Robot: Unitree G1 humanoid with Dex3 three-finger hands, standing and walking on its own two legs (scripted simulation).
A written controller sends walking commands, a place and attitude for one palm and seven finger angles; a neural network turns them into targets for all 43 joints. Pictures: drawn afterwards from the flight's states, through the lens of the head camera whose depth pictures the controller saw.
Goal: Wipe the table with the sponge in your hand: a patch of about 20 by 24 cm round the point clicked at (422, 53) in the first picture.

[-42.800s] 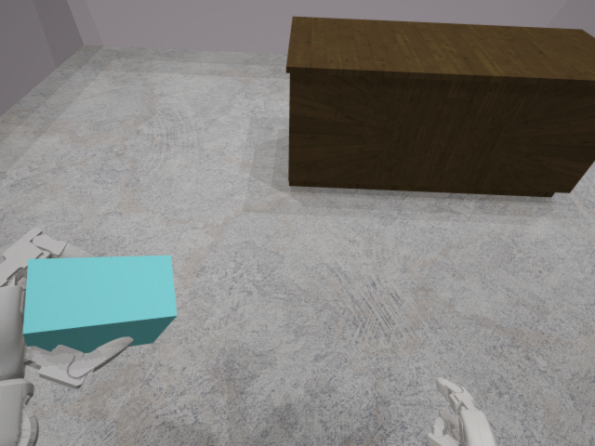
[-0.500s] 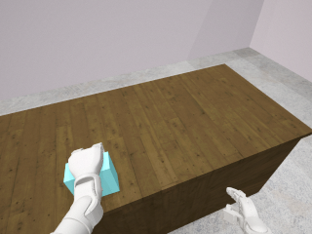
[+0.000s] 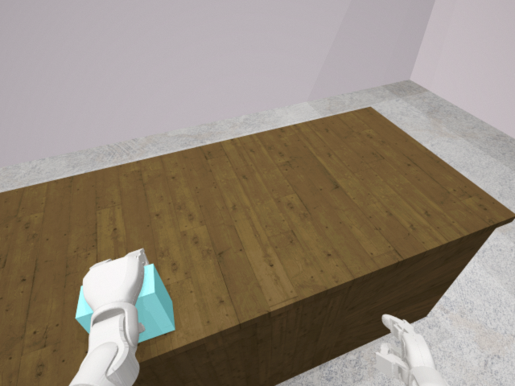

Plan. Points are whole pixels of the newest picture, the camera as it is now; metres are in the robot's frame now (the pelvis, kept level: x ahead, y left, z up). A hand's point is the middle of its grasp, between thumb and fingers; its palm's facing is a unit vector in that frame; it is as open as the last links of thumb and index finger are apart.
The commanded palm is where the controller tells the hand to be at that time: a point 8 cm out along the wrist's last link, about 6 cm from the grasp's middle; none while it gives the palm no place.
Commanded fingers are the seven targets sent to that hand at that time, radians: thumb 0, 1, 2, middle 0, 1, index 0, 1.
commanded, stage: wipe forward along the middle lane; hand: left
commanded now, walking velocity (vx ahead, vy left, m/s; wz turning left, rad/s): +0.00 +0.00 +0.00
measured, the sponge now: (133, 314) +0.24 +0.26 -0.06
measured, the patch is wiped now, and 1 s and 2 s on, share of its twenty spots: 0.95 0.95 0.95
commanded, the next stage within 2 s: slide back across to the first lane in 1.66 s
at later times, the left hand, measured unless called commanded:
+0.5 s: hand (121, 281) +0.28 +0.29 -0.01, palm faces -0.10 -0.03 -0.99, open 10.4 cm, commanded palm +0.26 +0.29 +0.02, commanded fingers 0.00 0.10 1.30 -1.20 -1.60 -1.20 -1.60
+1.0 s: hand (118, 258) +0.33 +0.32 -0.01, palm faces -0.13 +0.02 -0.99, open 10.5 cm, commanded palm +0.32 +0.31 +0.02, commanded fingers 0.00 0.10 1.30 -1.20 -1.60 -1.20 -1.60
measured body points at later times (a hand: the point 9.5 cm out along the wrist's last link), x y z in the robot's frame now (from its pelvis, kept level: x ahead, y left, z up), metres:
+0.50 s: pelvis -0.02 +0.00 -0.01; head -0.01 -0.02 +0.44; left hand +0.28 +0.29 +0.04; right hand +0.19 -0.22 -0.12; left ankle +0.00 +0.11 -0.73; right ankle +0.02 -0.10 -0.73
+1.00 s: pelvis -0.03 -0.02 -0.03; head +0.01 -0.03 +0.42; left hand +0.33 +0.31 +0.04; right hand +0.09 -0.28 -0.15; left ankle +0.00 +0.11 -0.73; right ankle +0.02 -0.10 -0.73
